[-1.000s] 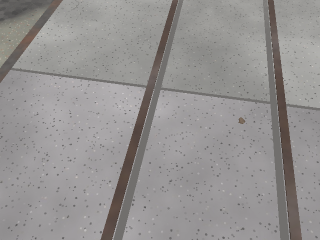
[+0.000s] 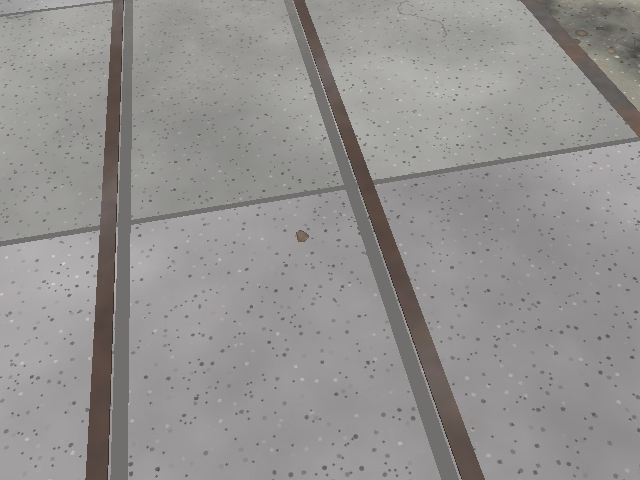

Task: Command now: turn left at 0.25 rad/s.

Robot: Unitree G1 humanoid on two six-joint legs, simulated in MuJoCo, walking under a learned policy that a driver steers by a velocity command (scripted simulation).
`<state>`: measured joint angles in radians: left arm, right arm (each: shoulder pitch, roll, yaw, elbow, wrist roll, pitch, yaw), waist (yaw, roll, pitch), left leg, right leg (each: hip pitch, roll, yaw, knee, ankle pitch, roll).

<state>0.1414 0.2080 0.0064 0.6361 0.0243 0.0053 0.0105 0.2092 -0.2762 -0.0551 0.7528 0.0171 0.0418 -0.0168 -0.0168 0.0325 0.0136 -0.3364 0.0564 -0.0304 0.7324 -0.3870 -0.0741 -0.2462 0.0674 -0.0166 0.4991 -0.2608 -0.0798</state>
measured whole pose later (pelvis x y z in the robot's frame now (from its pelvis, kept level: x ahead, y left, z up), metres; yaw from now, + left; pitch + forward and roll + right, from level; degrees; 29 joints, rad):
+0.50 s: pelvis -0.01 -0.02 -0.01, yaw +17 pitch +1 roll +0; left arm 0.15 0.28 0.08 0.64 0.02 0.00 0.01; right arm 0.15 -0.33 -0.09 0.65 0.02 0.05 -0.03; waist -0.02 0.04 0.04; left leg -0.36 -0.05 -0.21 0.69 -0.41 -0.02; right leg -0.30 0.04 0.02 0.54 -0.24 -0.01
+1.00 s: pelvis +0.02 +0.02 +0.00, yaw +21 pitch +2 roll +0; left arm 0.34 0.30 0.07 0.74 -0.04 -0.02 -0.01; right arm 0.24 -0.24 -0.05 0.69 0.00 -0.06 0.00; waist 0.02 -0.04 -0.01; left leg -0.18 0.00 0.04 0.44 -0.29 0.03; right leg -0.41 -0.01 0.04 0.90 -0.44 -0.03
